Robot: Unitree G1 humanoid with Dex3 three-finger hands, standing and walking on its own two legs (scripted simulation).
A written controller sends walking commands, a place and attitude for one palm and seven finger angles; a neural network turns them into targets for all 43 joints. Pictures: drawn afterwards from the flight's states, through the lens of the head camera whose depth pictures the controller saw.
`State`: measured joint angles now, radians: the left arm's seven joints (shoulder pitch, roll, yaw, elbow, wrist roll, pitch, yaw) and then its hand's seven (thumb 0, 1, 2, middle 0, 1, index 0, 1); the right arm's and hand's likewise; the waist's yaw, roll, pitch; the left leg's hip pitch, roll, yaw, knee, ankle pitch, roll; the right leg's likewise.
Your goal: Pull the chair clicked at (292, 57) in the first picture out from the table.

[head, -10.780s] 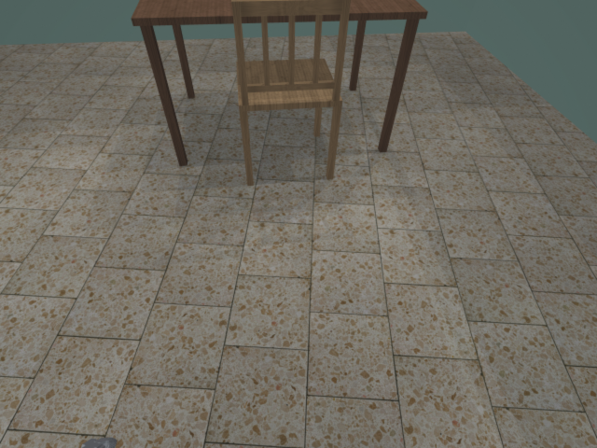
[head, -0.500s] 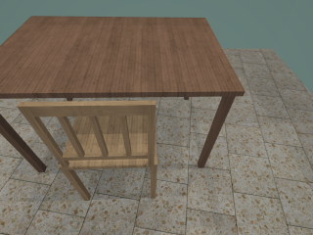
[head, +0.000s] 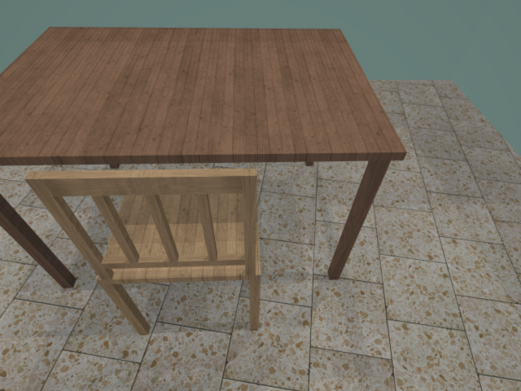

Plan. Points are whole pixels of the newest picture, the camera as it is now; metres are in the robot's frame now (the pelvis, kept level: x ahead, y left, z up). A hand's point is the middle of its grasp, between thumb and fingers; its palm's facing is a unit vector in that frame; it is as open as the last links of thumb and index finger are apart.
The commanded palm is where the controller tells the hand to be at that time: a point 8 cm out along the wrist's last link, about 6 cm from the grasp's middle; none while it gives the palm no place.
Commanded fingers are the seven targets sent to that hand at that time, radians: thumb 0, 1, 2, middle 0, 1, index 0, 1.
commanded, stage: look again from close up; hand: left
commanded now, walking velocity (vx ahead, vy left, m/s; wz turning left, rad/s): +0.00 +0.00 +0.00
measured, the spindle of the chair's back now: (163, 229) +0.46 +0.25 -0.11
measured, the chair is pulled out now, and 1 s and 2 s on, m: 0.00 0.00 0.00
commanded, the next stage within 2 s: raise the hand toward the chair's back in 0.66 s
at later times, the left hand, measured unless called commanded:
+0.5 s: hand out of the picture -0.03 +0.15 -0.18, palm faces +0.06 -0.99 -0.15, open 7.4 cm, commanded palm none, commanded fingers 0.00 0.90 0.90 -0.20 -0.30 -0.20 -0.30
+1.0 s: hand (158, 356) +0.18 +0.17 -0.03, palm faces +0.19 -0.98 -0.09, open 7.8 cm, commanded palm +0.11 +0.21 -0.07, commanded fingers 0.00 0.60 0.77 -0.17 -0.25 -0.17 -0.25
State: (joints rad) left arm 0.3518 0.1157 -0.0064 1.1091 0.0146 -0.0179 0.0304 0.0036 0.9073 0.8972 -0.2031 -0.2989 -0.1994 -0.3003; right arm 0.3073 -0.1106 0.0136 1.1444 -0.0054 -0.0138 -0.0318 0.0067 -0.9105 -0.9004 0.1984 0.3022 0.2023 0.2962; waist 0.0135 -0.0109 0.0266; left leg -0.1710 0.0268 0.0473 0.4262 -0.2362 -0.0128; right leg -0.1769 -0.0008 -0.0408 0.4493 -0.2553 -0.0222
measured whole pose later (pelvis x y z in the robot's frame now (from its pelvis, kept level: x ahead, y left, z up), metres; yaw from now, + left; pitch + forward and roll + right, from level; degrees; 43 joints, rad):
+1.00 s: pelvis -0.02 +0.00 -0.03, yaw +3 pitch +6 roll +1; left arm 0.41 0.15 -0.02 0.16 -0.16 -0.29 0.07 0.05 0.87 0.85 -0.19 -0.28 -0.18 -0.28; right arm 0.28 -0.28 -0.04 0.75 0.02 -0.32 -0.07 0.02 -0.92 -0.90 0.20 0.30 0.20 0.30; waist -0.03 0.04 -0.09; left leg -0.52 0.00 0.01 0.78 -0.36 0.00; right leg -0.51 -0.04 -0.07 0.80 -0.39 -0.02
